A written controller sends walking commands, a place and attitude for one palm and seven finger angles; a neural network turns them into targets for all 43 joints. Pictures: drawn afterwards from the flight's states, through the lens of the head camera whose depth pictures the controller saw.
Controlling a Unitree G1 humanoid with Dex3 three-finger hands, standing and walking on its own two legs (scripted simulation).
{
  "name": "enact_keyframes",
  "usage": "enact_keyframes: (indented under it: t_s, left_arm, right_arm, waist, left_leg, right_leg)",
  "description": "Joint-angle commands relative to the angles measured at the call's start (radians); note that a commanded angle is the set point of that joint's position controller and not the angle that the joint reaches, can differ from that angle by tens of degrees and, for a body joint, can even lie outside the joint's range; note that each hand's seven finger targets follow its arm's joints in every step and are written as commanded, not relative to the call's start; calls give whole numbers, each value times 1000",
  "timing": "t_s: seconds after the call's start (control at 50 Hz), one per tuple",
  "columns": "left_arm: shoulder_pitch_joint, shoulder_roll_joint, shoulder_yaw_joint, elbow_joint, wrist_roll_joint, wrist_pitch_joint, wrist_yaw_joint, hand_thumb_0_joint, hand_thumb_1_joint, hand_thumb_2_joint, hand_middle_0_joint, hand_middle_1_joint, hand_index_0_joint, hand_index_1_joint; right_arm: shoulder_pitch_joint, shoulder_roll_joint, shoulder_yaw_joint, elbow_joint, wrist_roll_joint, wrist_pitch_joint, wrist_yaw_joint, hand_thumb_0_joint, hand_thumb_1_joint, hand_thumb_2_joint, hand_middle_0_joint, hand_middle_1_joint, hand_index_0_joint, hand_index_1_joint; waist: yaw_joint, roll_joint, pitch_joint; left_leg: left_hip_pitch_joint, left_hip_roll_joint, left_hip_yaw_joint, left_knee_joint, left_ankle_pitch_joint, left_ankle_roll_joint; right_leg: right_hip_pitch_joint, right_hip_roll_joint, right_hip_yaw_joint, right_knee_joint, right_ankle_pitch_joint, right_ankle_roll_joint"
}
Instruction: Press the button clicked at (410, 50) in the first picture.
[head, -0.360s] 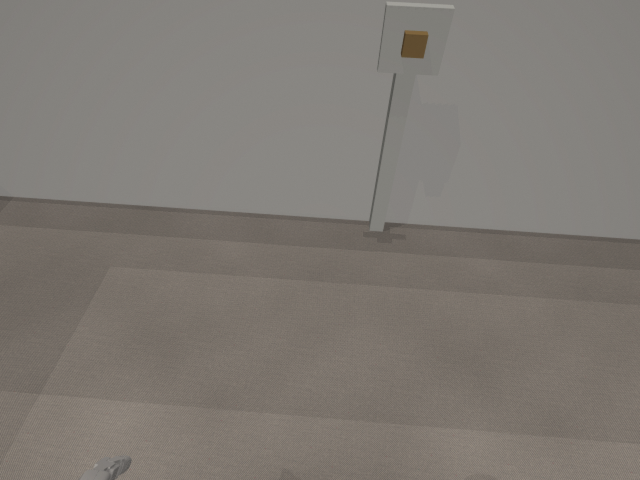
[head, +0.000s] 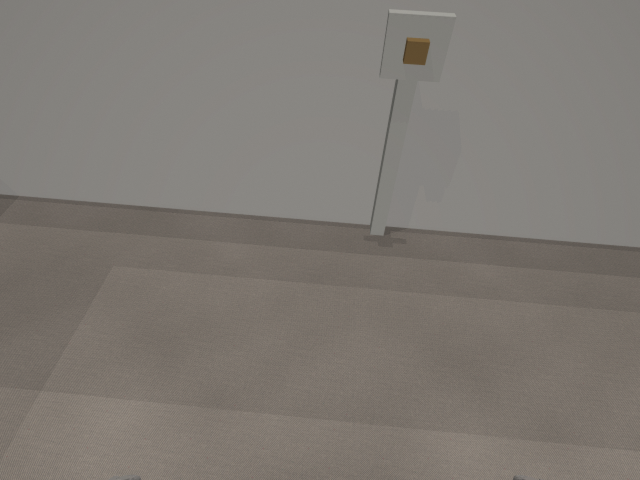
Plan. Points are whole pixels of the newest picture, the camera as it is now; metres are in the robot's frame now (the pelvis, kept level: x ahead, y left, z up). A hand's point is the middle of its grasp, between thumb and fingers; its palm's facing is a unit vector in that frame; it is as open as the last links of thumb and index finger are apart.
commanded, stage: stand and wait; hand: left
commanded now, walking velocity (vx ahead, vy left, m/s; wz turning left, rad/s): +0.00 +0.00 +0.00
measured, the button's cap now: (415, 50) +1.20 -0.20 +0.04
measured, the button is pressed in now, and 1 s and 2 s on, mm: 0 0 0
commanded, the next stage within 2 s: look at it before walking up in 0.62 s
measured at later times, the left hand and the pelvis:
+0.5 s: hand out of the picture +0.06 +0.24 -0.15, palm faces -0.03 -0.94 -0.34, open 7.4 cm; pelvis -0.02 -0.01 +0.00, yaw +0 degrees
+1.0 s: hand out of the picture +0.06 +0.23 -0.15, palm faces -0.03 -0.94 -0.33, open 7.4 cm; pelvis -0.01 -0.01 +0.01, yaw +0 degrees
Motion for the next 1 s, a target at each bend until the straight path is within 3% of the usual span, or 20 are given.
enact_keyframes:
  t_s: [0.0,0.14,0.5,0.72,0.98]
  left_arm:
    - [-53,211,50,-64,-2,-28,9,0,900,900,-200,-300,-200,-300]
    - [-46,217,47,-38,-4,-33,8,0,900,900,-200,-300,-200,-300]
    - [-54,220,43,-3,-2,-32,5,0,900,900,-200,-300,-200,-300]
    - [-49,215,45,2,-1,-35,5,0,900,900,-200,-300,-200,-300]
    - [-45,218,44,10,-2,-36,7,0,900,900,-200,-300,-200,-300]
  right_arm:
    - [-56,-211,-49,-63,5,-26,-14,0,-900,-900,200,300,200,300]
    - [-43,-215,-47,-34,7,-25,-12,0,-900,-900,200,300,200,300]
    - [-26,-221,-42,16,8,-23,-7,0,-900,-900,200,300,200,300]
    - [-21,-220,-41,22,10,-26,-9,0,-900,-900,200,300,200,300]
    - [-25,-218,-39,28,11,-25,-10,0,-900,-900,200,300,200,300]
  waist:
    - [-6,18,-74]
    - [-7,0,-88]
    - [-5,6,-30]
    - [-5,1,-63]
    - [-4,3,-54]
  left_leg:
    - [8,130,-96,-88,253,23]
    - [23,133,-98,-96,236,19]
    - [-8,133,-114,-146,125,12]
    - [21,141,-112,-139,183,11]
    - [26,144,-106,-143,201,8]
  right_leg:
    - [21,-84,72,-63,209,-53]
    - [32,-92,81,-83,213,-57]
    - [-4,-86,101,-137,77,-54]
    - [11,-87,96,-130,137,-55]
    - [22,-89,95,-137,168,-53]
